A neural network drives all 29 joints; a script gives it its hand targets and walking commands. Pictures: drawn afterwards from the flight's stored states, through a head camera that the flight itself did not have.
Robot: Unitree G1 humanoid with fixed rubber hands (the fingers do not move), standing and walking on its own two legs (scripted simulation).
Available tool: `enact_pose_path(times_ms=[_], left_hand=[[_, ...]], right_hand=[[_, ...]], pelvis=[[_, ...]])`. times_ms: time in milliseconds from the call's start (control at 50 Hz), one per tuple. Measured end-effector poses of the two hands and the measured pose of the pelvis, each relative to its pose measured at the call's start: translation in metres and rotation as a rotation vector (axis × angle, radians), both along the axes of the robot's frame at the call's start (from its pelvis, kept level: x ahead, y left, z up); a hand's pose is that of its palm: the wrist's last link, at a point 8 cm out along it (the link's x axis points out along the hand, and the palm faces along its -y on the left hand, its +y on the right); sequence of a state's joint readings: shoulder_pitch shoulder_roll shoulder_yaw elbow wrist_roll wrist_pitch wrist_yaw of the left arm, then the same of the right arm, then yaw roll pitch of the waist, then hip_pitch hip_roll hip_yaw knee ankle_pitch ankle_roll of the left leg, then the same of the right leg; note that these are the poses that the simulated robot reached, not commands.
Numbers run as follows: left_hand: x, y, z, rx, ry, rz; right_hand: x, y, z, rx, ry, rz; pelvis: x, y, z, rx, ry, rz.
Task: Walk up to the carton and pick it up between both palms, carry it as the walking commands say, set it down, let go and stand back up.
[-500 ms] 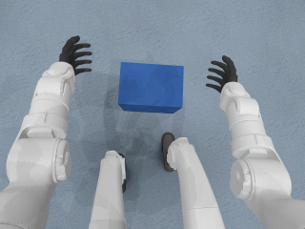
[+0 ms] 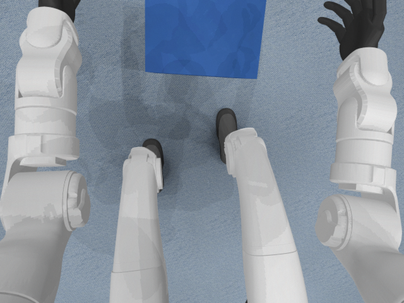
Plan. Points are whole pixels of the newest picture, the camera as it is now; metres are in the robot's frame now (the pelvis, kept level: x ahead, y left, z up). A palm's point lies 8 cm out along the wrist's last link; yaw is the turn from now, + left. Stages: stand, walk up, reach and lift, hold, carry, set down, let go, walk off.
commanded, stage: reach and lift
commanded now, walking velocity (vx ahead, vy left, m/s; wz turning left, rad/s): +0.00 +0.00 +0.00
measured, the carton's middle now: (200, 41) +0.50 -0.08 -0.51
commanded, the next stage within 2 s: none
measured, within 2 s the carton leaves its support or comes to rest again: neither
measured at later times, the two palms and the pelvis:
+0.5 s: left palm (100, 12) +0.54 +0.12 -0.29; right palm (313, 39) +0.45 -0.29 -0.29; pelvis -0.04 +0.00 -0.15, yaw +0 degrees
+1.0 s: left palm (113, 34) +0.52 +0.13 -0.42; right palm (283, 52) +0.44 -0.28 -0.43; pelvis -0.03 +0.00 -0.24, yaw +0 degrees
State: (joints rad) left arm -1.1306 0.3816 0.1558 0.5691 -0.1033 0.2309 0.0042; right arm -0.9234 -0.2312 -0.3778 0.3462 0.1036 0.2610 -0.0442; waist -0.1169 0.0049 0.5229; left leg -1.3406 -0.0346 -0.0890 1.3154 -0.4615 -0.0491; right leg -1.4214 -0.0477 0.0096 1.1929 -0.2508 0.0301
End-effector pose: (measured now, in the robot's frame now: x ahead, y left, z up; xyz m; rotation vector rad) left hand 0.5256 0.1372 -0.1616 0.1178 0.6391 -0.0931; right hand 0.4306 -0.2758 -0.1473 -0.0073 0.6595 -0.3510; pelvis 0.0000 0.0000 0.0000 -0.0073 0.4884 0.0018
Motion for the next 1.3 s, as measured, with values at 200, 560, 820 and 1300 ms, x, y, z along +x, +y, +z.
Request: enact_pose_path(times_ms=[200,560,820,1300], left_hand=[[-0.002,0.009,-0.037,0.082,0.037,0.016],[0.016,-0.019,-0.142,0.039,0.020,0.026],[0.005,-0.005,-0.216,0.047,0.034,0.045],[-0.004,-0.001,-0.298,0.025,0.052,0.034]], right_hand=[[0.009,0.007,-0.058,0.028,0.016,-0.014],[0.019,-0.010,-0.165,0.049,0.023,-0.046],[0.010,0.006,-0.245,0.047,0.056,-0.008],[0.019,-0.014,-0.290,-0.040,0.086,0.028]], pelvis=[[-0.030,0.010,-0.063,0.003,-0.042,-0.002],[-0.038,-0.003,-0.163,0.037,0.007,-0.025],[-0.029,-0.006,-0.211,0.036,0.035,-0.020],[-0.028,0.006,-0.260,-0.012,0.072,0.014]])
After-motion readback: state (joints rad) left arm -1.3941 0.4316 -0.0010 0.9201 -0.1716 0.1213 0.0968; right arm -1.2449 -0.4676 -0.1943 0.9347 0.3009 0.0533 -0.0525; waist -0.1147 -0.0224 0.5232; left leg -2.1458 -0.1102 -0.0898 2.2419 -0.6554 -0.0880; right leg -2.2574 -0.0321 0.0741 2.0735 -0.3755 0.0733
